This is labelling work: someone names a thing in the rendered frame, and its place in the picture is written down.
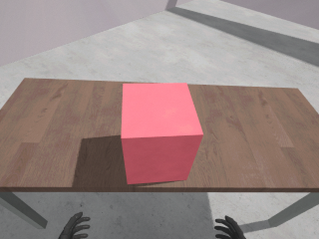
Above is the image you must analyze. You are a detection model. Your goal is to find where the carton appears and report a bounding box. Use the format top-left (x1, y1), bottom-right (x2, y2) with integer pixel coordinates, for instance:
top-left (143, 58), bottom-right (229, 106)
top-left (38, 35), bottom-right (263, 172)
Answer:
top-left (121, 83), bottom-right (203, 184)

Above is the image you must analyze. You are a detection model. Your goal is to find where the robot right hand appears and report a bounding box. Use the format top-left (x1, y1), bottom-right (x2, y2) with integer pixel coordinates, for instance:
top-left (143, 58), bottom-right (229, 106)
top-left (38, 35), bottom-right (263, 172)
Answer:
top-left (214, 215), bottom-right (246, 239)

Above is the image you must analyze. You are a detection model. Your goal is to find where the table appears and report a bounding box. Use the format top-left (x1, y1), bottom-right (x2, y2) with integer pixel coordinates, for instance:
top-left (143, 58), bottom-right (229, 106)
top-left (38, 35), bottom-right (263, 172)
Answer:
top-left (0, 78), bottom-right (319, 229)

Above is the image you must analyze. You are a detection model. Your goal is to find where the robot left hand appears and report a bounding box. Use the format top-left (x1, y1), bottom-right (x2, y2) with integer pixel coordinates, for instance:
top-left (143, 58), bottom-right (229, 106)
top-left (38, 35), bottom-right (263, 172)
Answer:
top-left (58, 211), bottom-right (91, 239)

